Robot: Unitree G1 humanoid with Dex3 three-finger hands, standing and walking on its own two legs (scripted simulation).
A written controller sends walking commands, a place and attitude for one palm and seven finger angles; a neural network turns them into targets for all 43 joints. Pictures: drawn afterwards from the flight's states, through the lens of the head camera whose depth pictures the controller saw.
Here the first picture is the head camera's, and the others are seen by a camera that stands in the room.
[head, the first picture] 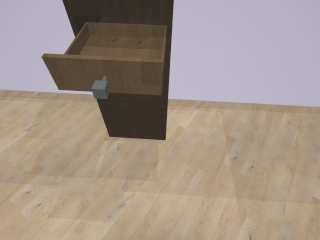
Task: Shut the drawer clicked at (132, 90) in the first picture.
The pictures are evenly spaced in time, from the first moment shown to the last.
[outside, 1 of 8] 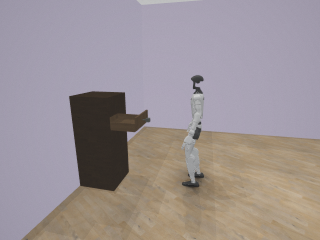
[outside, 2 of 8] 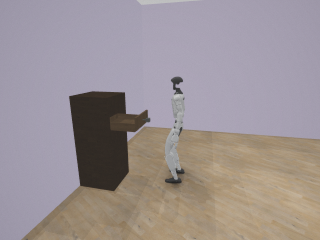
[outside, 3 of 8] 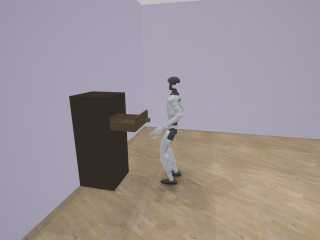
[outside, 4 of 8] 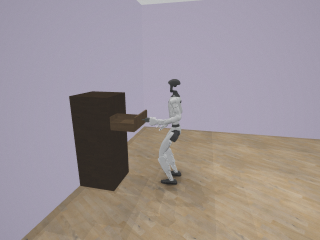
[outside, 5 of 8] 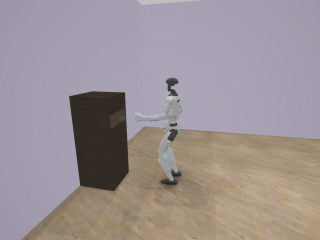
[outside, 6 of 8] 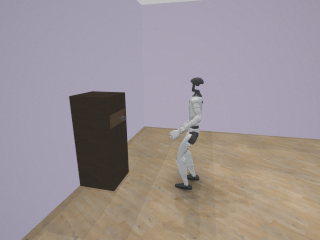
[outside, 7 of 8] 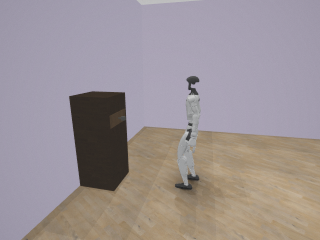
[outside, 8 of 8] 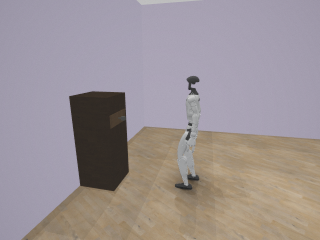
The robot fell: no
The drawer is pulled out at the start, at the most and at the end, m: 0.30 0.30 0.00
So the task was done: yes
